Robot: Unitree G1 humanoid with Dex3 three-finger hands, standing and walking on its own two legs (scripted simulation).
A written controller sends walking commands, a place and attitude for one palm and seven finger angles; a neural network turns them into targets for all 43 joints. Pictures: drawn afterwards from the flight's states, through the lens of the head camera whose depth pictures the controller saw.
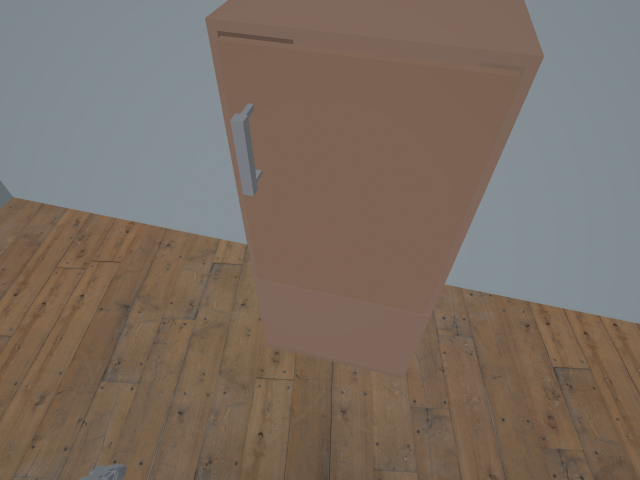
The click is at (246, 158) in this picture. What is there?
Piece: cupboard door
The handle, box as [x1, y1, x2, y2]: [230, 103, 261, 195]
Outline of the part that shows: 248,103 239,114 235,113 230,121 243,194 253,195 257,189 256,183 261,175 261,170 256,170 255,172 254,171 247,119 253,110 253,104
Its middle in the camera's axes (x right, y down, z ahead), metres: -0.13 -0.15 +0.67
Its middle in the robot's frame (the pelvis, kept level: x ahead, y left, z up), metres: +0.61 +0.16 +0.08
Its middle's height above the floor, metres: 0.85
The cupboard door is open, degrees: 0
